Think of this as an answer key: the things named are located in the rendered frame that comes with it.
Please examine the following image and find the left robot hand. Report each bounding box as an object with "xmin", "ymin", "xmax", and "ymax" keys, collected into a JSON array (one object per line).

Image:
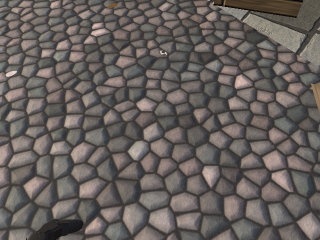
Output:
[{"xmin": 26, "ymin": 219, "xmax": 83, "ymax": 240}]

